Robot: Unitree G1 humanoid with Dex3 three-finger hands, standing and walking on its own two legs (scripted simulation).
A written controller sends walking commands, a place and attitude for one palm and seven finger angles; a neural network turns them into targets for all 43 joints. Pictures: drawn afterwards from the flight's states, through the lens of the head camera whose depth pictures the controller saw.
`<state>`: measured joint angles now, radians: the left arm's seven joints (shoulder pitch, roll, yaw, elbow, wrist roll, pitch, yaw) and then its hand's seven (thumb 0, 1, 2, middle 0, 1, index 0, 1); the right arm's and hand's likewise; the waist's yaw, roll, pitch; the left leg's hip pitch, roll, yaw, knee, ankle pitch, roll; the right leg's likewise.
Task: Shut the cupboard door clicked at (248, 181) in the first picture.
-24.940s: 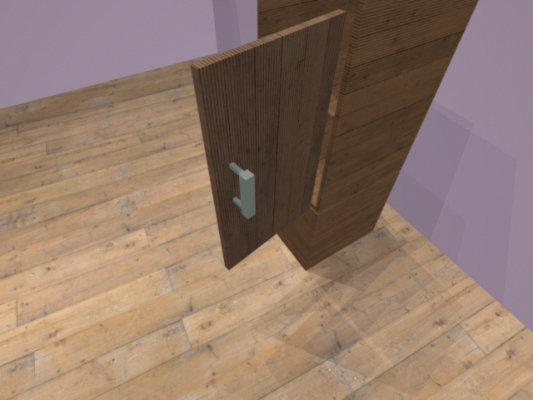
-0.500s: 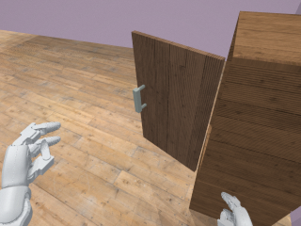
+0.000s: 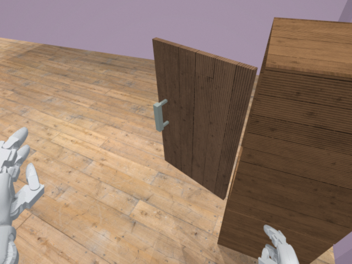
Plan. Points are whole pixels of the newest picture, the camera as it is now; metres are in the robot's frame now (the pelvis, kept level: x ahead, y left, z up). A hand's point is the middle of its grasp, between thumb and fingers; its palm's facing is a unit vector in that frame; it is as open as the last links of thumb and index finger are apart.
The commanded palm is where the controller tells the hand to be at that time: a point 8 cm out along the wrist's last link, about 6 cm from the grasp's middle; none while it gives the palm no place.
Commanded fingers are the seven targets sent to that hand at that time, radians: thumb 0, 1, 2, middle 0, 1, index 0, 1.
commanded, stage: step back with the hand held close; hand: left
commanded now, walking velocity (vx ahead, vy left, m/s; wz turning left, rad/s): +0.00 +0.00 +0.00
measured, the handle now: (162, 115) +0.64 +0.14 -0.03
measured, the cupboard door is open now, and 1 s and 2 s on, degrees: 70 70 70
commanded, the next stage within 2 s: stop stepping back and stand still in 1.80 s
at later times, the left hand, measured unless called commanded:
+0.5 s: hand (27, 190) +0.18 +0.29 +0.15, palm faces +0.39 -0.78 -0.49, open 7.4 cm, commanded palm +0.12 +0.32 +0.17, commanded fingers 0.00 0.90 0.90 -0.20 -0.30 -0.20 -0.30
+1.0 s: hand (3, 221) +0.13 +0.29 +0.16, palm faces +0.47 -0.78 -0.41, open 7.4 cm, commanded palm +0.06 +0.32 +0.17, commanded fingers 0.00 0.90 0.90 -0.20 -0.30 -0.20 -0.30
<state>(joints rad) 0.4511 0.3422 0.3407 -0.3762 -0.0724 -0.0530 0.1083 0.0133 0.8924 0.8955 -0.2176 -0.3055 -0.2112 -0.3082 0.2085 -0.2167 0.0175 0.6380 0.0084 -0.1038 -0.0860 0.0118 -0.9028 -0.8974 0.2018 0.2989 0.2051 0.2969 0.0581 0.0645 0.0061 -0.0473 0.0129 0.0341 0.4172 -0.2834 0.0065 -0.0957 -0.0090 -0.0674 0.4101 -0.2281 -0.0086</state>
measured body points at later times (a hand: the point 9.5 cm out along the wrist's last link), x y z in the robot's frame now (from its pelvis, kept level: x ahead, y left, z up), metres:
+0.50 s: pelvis -0.02 +0.03 -0.01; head -0.01 +0.02 +0.44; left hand +0.16 +0.33 +0.18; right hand +0.15 -0.23 -0.09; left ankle -0.03 +0.11 -0.74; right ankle +0.00 -0.11 -0.74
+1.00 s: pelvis -0.08 +0.02 -0.02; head -0.07 +0.04 +0.43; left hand +0.10 +0.33 +0.18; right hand +0.08 -0.23 -0.10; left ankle -0.03 +0.11 -0.74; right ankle +0.00 -0.11 -0.74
